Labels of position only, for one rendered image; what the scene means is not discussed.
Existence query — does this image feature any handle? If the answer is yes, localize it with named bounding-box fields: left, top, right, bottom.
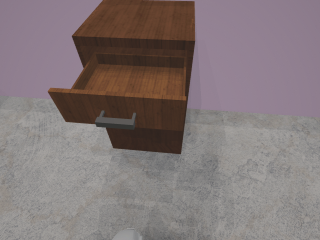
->
left=95, top=110, right=137, bottom=130

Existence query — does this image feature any drawer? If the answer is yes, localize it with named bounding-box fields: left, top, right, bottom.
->
left=47, top=52, right=187, bottom=131

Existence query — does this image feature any cabinet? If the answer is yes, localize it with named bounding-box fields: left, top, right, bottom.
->
left=72, top=0, right=195, bottom=154

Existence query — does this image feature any left robot thigh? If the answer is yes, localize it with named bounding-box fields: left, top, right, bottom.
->
left=112, top=229, right=143, bottom=240

